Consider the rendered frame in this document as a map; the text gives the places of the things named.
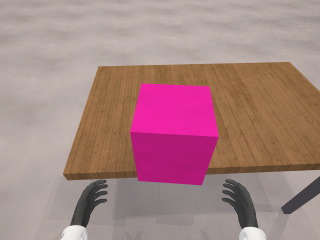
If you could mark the left robot hand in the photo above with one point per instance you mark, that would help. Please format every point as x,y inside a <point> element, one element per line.
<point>87,202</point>

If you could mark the robot right forearm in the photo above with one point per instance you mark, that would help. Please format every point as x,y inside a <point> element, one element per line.
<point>252,233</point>

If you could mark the table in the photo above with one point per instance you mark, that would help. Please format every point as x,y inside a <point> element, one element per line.
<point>267,116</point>

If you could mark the right robot hand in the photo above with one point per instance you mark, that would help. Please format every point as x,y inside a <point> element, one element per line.
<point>243,204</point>

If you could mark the robot left forearm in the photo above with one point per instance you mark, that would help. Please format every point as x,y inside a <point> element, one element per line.
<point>75,232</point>

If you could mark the carton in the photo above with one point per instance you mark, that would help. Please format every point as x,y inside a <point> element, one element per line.
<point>173,133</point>

